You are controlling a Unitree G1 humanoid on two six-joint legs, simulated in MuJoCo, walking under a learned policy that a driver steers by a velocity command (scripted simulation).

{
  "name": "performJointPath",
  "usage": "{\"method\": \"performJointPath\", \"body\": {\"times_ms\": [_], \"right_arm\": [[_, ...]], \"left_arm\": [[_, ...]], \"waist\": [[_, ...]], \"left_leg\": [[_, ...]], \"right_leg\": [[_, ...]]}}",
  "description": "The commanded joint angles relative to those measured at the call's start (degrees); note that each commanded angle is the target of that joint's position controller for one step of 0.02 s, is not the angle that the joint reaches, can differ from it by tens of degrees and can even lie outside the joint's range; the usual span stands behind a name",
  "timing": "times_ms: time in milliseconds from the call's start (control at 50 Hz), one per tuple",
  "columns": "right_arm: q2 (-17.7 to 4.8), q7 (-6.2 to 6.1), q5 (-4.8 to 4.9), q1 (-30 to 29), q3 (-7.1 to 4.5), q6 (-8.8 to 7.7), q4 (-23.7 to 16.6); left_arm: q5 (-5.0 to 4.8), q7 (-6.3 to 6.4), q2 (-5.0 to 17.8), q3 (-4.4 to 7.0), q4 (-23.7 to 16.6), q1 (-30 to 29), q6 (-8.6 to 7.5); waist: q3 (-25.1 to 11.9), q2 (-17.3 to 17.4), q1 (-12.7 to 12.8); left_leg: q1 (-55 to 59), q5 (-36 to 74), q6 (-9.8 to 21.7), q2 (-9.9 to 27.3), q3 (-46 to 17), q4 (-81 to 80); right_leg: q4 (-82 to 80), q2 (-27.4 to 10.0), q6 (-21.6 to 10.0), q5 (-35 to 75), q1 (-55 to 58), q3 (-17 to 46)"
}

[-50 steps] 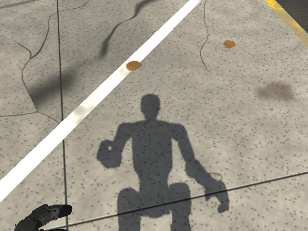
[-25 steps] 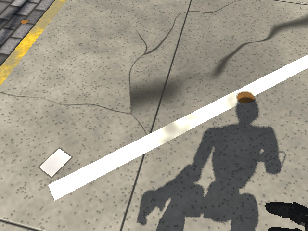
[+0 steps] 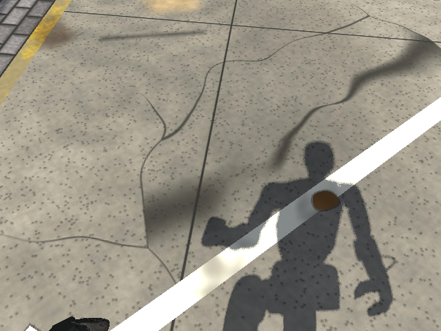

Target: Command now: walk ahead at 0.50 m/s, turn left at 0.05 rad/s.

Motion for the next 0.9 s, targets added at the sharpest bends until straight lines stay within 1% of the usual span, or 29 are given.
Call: {"method": "performJointPath", "body": {"times_ms": [20, 40, 60, 80, 100, 120, 140, 160, 180, 220, 240, 280, 340, 400, 460, 520, 540, 560, 580, 600, 620, 640, 660, 680, 700, 740, 780, 840, 900], "right_arm": [[-10.12, -0.64, 0.03, -1.15, -2.52, 0.41, -1.83], [-8.51, -0.84, -0.45, -0.94, -1.77, 0.65, -2.09], [-3.76, -0.70, -1.09, 4.37, -0.13, 0.06, -3.84], [-1.44, -0.36, -0.66, 7.43, 0.72, -1.07, -2.91], [-7.24, 0.09, 0.63, 1.77, -0.57, -1.80, -3.50], [-8.28, 0.25, 1.29, -3.22, -0.83, -2.25, -5.01], [-7.86, 0.03, 0.64, -6.01, -0.74, -2.41, -5.55], [-7.36, -0.08, -0.02, -6.39, -0.99, -2.12, -5.42], [-6.40, -0.08, -0.13, -4.80, -0.97, -1.62, -4.95], [-4.38, -0.28, -0.30, -3.09, -0.60, -0.63, -4.20], [-3.99, -0.43, -0.51, -4.12, -0.47, -0.34, -4.55], [-3.54, -0.56, -0.85, -8.04, -0.23, -0.31, -5.74], [-2.18, 0.00, -0.78, -13.52, 0.32, -0.99, -6.75], [-1.57, 0.73, -0.51, -20.10, 0.67, -1.75, -8.52], [-2.58, 1.69, -0.16, -23.50, 0.45, -2.56, -9.78], [-5.11, 1.92, -0.17, -19.78, -0.48, -3.28, -8.86], [-6.67, 1.61, -0.28, -14.25, -1.40, -3.45, -7.26], [-9.59, 1.07, -0.93, -5.65, -2.66, -3.56, -5.28], [-14.88, 0.53, -2.17, 1.76, -3.98, -3.27, -4.53], [-13.33, 0.72, -1.58, 3.56, -3.65, -2.64, -3.72], [-8.71, 0.69, -1.07, 0.43, -2.26, -2.52, -4.15], [-6.61, 0.48, -0.90, -2.88, -1.60, -2.43, -4.40], [-5.05, 0.55, -1.04, -6.36, -1.09, -2.52, -4.14], [-3.45, 0.59, -1.32, -8.87, -0.68, -2.81, -3.97], [-3.28, 0.61, -1.61, -10.47, -0.71, -3.06, -3.72], [-3.85, 0.53, -1.65, -11.66, -1.13, -3.71, -2.90], [-5.05, 0.22, -1.81, -11.43, -1.63, -3.97, -1.90], [-6.48, -0.30, -1.77, -10.81, -2.05, -3.56, -0.82], [-8.14, -0.68, -1.25, -8.79, -2.52, -2.84, 0.17]], "left_arm": [[0.14, 0.04, 8.50, 3.01, -2.56, 3.62, -1.14], [0.36, 0.56, 11.26, 4.29, -0.19, 12.39, -1.09], [1.49, 0.99, 16.71, 5.48, 0.63, 19.93, -1.01], [0.57, 0.53, 15.59, 5.29, 2.00, 22.91, -0.74], [-0.41, 0.66, 11.22, 3.97, 1.71, 20.84, -0.65], [-0.32, 0.93, 9.84, 3.51, 1.08, 16.57, -0.43], [0.24, 1.07, 8.84, 3.16, 0.55, 13.04, -0.25], [0.93, 1.00, 7.35, 2.67, 0.14, 10.91, -0.37], [1.38, 0.98, 6.65, 2.40, 0.06, 9.89, -0.58], [0.84, 0.97, 6.86, 2.51, 0.70, 9.86, -1.22], [0.69, 1.11, 7.56, 2.69, 1.16, 10.12, -1.43], [0.64, 1.63, 8.73, 3.07, 2.10, 11.41, -1.38], [0.25, 2.22, 9.43, 3.21, 3.08, 13.15, -0.84], [-0.52, 2.56, 10.39, 3.49, 4.97, 17.60, -0.13], [-0.95, 3.00, 10.89, 3.85, 6.02, 19.55, 0.96], [-0.97, 3.54, 11.75, 4.47, 6.14, 18.58, 1.76], [-0.87, 3.59, 11.27, 4.28, 5.95, 17.69, 1.92], [-0.17, 3.51, 8.72, 3.34, 5.33, 17.74, 1.86], [0.51, 3.35, 3.16, 1.68, 3.28, 21.74, 1.27], [-0.70, 3.23, 2.43, 1.21, 3.01, 24.34, 0.44], [-2.03, 3.20, 8.67, 2.93, 2.91, 20.82, 0.22], [-2.18, 3.23, 9.46, 3.33, 1.81, 16.73, 0.29], [-1.65, 3.31, 8.78, 3.43, 1.46, 15.03, 0.58], [-1.21, 3.32, 8.12, 3.81, 1.48, 15.04, 1.20], [-1.28, 3.18, 6.94, 3.79, 1.54, 16.04, 1.97], [-1.27, 3.10, 4.92, 3.60, 0.85, 15.77, 3.26], [-0.90, 3.14, 4.46, 3.61, -0.45, 13.79, 3.84], [-0.76, 2.25, 3.67, 3.28, -1.87, 10.09, 3.50], [-0.61, 1.01, 2.67, 2.66, -4.02, 3.89, 3.09]], "waist": [[-2.54, 7.41, 6.02], [-9.07, 6.15, 9.83], [-19.14, -3.62, 9.64], [-24.47, -13.83, 9.34], [-17.73, -8.08, 10.84], [-10.09, -4.68, 9.95], [-5.43, -1.15, 8.50], [-2.75, -0.91, 6.73], [-2.79, -2.27, 5.10], [-2.59, -2.57, 3.86], [-1.71, -2.19, 3.73], [-0.25, -1.12, 4.51], [0.76, -0.83, 6.33], [2.18, -0.23, 8.77], [2.85, -0.85, 8.94], [0.87, -2.52, 5.64], [-2.26, -2.19, 2.41], [-9.43, -0.78, -1.38], [-19.42, 10.03, -1.83], [-24.57, 21.19, -1.19], [-16.29, 14.28, -1.78], [-10.03, 11.31, -1.02], [-5.79, 8.66, 0.62], [-3.40, 9.49, 2.33], [-2.20, 10.33, 3.67], [-0.66, 9.01, 4.77], [0.47, 7.08, 4.95], [1.30, 5.93, 3.97], [2.86, 4.69, 1.52]], "left_leg": [[0.20, 44.16, 6.80, 15.40, -5.89, 8.55], [-4.73, 44.54, 4.96, 12.23, -3.42, 19.94], [-23.92, 25.57, 1.19, 5.83, -0.75, 41.41], [-38.05, -12.68, -0.70, -1.48, -5.40, 54.21], [-44.86, -11.91, -0.10, 2.03, -8.60, 59.31], [-47.01, -6.43, 0.44, 5.13, -6.26, 58.14], [-45.60, -1.61, 0.40, 7.58, -4.62, 55.05], [-42.80, 1.72, 0.18, 9.42, -4.59, 51.79], [-39.40, 3.71, -0.14, 10.37, -4.79, 50.36], [-37.46, 5.09, -1.21, 10.96, -3.99, 47.51], [-38.42, 6.70, -1.86, 11.25, -3.69, 45.45], [-41.27, 12.28, -2.98, 11.66, -3.38, 39.27], [-40.01, 22.08, -3.22, 10.52, -1.98, 27.40], [-37.46, 26.29, -3.56, 8.28, -1.04, 18.95], [-37.21, 24.39, -2.97, 7.09, -2.31, 14.02], [-30.10, 18.80, -1.26, 5.89, -2.33, 11.20], [-21.68, 17.89, 0.09, 4.86, -1.06, 9.34], [-7.21, 18.55, 2.46, 8.10, -3.21, 11.58], [15.14, 14.81, 8.59, 22.03, -20.98, 12.49], [20.43, 3.48, 13.39, 28.25, -39.79, 4.44], [13.99, -2.81, 11.06, 26.32, -34.83, 2.17], [6.78, -1.43, 9.20, 24.47, -26.84, 1.04], [-0.38, 3.15, 8.41, 22.19, -21.13, -1.09], [-5.32, 7.03, 7.84, 20.38, -16.34, -3.04], [-9.04, 9.56, 7.59, 19.39, -12.76, -4.87], [-12.17, 14.92, 8.40, 19.17, -7.41, -7.38], [-12.06, 18.74, 9.02, 19.31, -3.36, -8.50], [-10.32, 21.99, 8.26, 18.01, 3.05, -8.89], [-8.13, 22.79, 7.58, 18.25, 7.23, -8.88]], "right_leg": [[-2.31, 2.81, -3.45, -4.39, 9.27, -2.57], [-0.86, 1.58, -5.55, -2.07, 23.11, -1.65], [0.37, -12.43, -12.91, -4.31, 46.03, 18.49], [-9.13, -18.95, -18.32, -16.02, 55.42, 40.48], [-11.88, -17.44, -15.59, -24.71, 51.69, 37.69], [-13.30, -15.71, -13.40, -23.80, 43.60, 30.01], [-14.82, -13.67, -12.53, -18.87, 35.47, 24.48], [-16.61, -11.66, -12.05, -13.51, 29.43, 20.43], [-18.14, -10.52, -12.01, -10.41, 26.07, 18.05], [-20.55, -9.64, -12.97, -5.55, 23.00, 13.98], [-21.57, -9.51, -13.30, -3.49, 22.21, 12.22], [-22.81, -9.11, -13.32, -0.13, 22.80, 9.44], [-23.16, -6.75, -11.23, 1.60, 23.61, 4.59], [-22.19, -6.90, -10.83, 0.04, 24.87, 5.12], [-18.84, -9.13, -10.41, -0.24, 29.32, 8.01], [-13.37, -10.50, -8.74, 3.59, 31.48, 10.79], [-7.35, -8.40, -7.45, 9.41, 30.22, 9.51], [4.42, -4.91, -5.56, 7.52, 24.66, 7.38], [25.38, 2.62, -1.77, -10.26, 5.94, 2.53], [38.06, 5.80, -0.47, -35.23, -6.02, 4.94], [43.26, 2.27, -0.71, -32.61, -10.79, 7.70], [43.35, -0.18, -0.90, -27.67, -11.76, 6.12], [41.08, -2.01, -0.57, -23.56, -10.00, 5.45], [38.46, -3.68, -0.34, -20.58, -7.70, 5.86], [37.45, -4.53, 0.02, -18.79, -4.78, 5.71], [35.98, -5.11, 0.77, -16.41, -4.12, 5.16], [32.21, -5.35, 1.50, -12.49, -6.28, 5.49], [22.16, -4.90, 1.54, -3.64, -6.28, 4.07], [13.39, -3.95, 0.69, 0.80, -4.83, 0.56]]}}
